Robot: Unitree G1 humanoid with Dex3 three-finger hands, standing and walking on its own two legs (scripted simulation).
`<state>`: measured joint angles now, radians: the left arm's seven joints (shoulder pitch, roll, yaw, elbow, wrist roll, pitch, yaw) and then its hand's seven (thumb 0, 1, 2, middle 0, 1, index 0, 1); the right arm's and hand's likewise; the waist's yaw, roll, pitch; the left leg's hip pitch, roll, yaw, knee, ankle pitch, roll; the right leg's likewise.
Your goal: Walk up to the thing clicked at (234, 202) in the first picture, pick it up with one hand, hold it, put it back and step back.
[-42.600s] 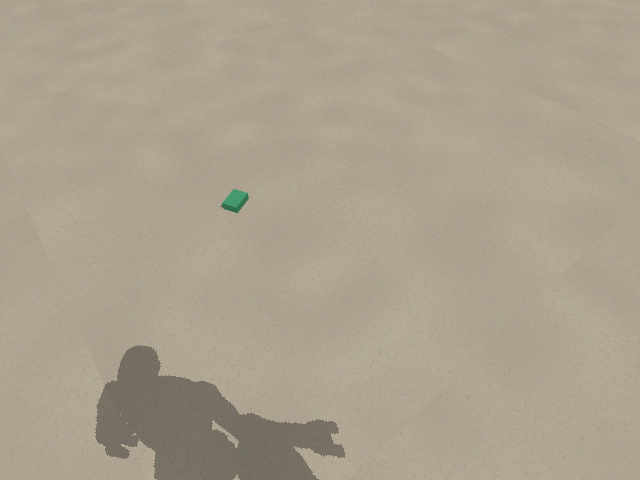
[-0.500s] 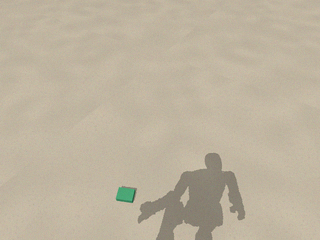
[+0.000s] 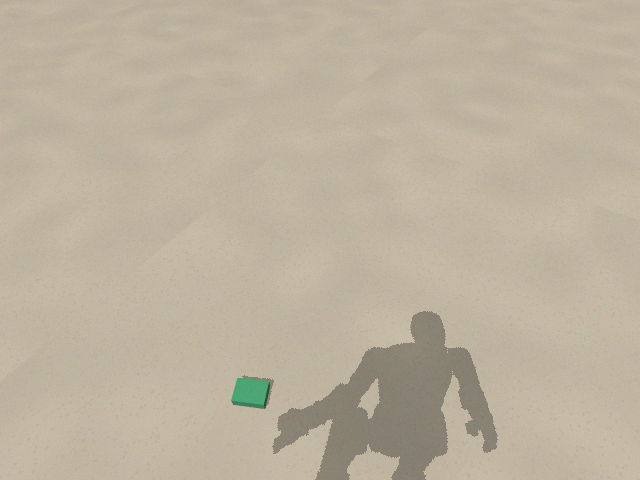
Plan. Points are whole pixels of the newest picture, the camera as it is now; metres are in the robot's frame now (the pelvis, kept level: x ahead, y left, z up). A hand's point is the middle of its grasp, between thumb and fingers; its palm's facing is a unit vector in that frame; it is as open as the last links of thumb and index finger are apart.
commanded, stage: stand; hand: left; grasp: from above
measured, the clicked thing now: (251, 393) +0.53 +0.25 -0.77
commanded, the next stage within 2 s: step back in 1.44 s
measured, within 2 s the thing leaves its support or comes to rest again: neither
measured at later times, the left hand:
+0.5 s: hand out of the picture +0.09 +0.23 -0.16, palm faces +0.02 -0.94 -0.33, open 7.4 cm
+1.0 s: hand out of the picture +0.11 +0.23 -0.16, palm faces +0.02 -0.94 -0.33, open 7.4 cm
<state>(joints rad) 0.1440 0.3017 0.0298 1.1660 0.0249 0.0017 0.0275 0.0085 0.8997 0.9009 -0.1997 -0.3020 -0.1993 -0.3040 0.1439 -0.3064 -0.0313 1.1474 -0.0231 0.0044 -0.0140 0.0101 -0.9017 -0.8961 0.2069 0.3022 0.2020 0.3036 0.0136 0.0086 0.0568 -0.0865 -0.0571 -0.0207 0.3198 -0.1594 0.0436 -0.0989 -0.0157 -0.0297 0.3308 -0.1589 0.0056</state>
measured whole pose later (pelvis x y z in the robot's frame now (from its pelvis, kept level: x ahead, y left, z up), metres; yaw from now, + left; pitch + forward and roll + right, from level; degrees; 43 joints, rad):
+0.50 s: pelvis +0.02 -0.01 +0.00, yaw +0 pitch -3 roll +0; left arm 0.10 0.30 0.03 1.17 0.01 0.00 0.02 0.01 0.90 0.90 -0.20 -0.30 -0.20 -0.30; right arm 0.11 -0.32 -0.01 1.15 -0.02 -0.01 -0.02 0.01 -0.90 -0.90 0.21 0.30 0.20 0.30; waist 0.01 0.01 0.06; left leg -0.07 -0.05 -0.03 0.30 -0.17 0.03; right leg -0.08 0.00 -0.03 0.31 -0.17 -0.01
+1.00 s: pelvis +0.03 -0.01 +0.00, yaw +0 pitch -3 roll +0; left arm 0.09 0.32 0.03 1.16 0.01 -0.01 0.02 0.01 0.90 0.90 -0.20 -0.30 -0.20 -0.30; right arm 0.10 -0.33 -0.01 1.14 -0.01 -0.01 -0.01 0.01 -0.90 -0.90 0.21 0.30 0.20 0.30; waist 0.01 0.01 0.06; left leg -0.06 -0.04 -0.03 0.29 -0.18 0.02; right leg -0.07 0.01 -0.03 0.29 -0.18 -0.01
